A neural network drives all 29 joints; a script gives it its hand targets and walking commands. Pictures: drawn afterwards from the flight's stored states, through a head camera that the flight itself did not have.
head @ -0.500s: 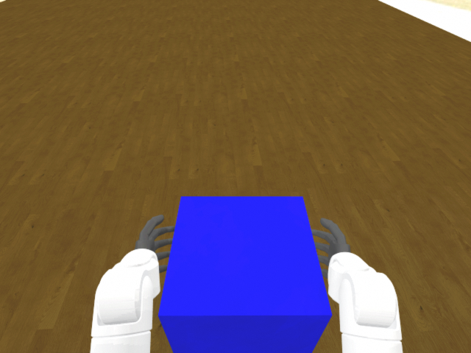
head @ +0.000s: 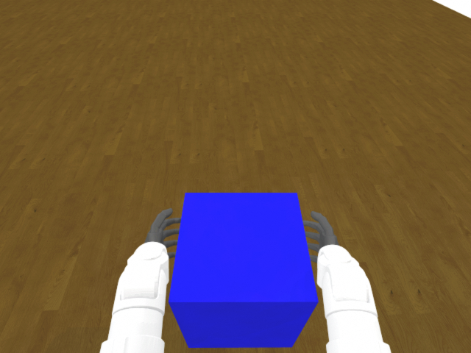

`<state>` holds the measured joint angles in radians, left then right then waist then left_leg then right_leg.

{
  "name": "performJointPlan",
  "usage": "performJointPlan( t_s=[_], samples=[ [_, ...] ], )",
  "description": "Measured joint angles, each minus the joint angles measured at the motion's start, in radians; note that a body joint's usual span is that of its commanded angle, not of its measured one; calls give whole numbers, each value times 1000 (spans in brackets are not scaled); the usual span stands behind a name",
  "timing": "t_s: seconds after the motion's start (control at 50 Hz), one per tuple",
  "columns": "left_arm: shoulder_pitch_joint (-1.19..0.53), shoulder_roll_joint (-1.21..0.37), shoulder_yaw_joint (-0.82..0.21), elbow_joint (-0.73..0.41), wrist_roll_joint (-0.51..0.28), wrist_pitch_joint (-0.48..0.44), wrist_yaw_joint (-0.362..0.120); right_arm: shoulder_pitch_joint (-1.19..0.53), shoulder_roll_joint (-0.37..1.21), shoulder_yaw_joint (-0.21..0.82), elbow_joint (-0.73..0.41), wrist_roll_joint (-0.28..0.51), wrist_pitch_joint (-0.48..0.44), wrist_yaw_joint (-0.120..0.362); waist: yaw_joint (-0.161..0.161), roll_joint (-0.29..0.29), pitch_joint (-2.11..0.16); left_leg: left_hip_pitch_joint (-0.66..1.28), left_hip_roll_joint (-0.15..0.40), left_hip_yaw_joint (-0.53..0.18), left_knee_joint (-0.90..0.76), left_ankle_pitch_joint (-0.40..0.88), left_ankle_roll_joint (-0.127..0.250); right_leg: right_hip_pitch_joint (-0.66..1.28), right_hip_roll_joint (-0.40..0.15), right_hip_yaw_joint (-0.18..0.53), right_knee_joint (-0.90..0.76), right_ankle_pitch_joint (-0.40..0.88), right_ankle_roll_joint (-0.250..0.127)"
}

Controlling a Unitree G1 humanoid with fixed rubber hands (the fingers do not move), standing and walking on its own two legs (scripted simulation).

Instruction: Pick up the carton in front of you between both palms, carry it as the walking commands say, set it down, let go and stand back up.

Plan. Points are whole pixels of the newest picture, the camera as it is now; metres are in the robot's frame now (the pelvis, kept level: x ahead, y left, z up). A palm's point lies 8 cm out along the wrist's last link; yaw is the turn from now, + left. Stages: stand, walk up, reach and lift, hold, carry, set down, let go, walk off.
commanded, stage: carry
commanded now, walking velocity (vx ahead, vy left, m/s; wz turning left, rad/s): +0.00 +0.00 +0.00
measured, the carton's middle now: (240, 273) +0.30 +0.00 -0.05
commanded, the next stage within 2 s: hold in 0.50 s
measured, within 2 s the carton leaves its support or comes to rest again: neither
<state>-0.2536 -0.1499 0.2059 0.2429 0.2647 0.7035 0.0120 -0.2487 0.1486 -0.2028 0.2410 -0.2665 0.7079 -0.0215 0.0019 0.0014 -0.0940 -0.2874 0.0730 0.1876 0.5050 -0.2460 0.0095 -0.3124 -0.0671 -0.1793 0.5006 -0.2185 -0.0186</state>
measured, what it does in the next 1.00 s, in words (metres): stands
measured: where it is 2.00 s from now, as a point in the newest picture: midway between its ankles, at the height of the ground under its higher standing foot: outside the picture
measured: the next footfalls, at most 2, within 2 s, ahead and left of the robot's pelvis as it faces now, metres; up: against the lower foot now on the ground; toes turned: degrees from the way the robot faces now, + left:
none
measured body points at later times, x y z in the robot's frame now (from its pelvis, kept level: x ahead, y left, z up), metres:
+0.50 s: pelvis +0.01 +0.00 +0.00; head -0.01 +0.00 +0.45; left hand +0.31 +0.15 +0.04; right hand +0.31 -0.15 +0.03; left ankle +0.01 +0.11 -0.74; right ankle +0.03 -0.11 -0.74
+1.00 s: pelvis -0.02 -0.01 +0.01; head -0.07 -0.01 +0.45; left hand +0.28 +0.16 +0.05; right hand +0.29 -0.14 +0.05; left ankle +0.01 +0.12 -0.74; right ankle +0.03 -0.12 -0.74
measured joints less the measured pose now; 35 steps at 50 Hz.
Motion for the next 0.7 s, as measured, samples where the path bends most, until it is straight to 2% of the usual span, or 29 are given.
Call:
performJointPlan(
  t_s=[0.08, 0.2, 0.5, 0.52, 0.54, 0.6, 0.7],
  samples=[
    [-6, -1, 5, -6, -5, -28, 1, -5, 1, -4, -7, 6, -27, -2, 0, 0, 10, -2, 0, 0, 2, -1, 0, -2, -1, 0, 2, -1, 1],
    [11, 2, -16, -66, -23, 6, 6, 13, -3, 15, -68, 27, 6, -8, 0, 1, 7, -2, 0, -1, 8, -10, -1, -2, -2, 0, 9, -10, 3],
    [14, 3, -17, -60, -17, 30, 5, 14, -3, 18, -61, 20, 31, -5, 0, 1, -1, 9, -2, -3, 9, -17, 0, 10, -5, 0, 9, -17, 7],
    [13, 2, -16, -62, -16, 27, 4, 14, -2, 17, -64, 19, 29, -5, -1, 1, 23, 33, -8, -14, -3, -12, 8, 35, 1, 10, -4, -11, 0],
    [13, 2, -18, -67, -14, 26, 2, 17, -3, 21, -72, 15, 28, -3, -3, 1, 53, 65, -21, -49, -26, 1, -7, 70, 17, 55, -30, 0, 15],
    [17, 3, -30, -69, -4, 25, -2, 30, -6, 28, -82, 8, 26, 0, -6, -3, 110, 145, -47, -107, -93, 35, -6, 151, 40, 133, -90, 27, 25],
    [8, 1, -18, -40, 5, 22, -3, 18, -3, 18, -46, 0, 21, 3, 5, -5, 139, 207, -57, -132, -130, 57, -4, 216, 45, 145, -124, 44, 20]
  ],
)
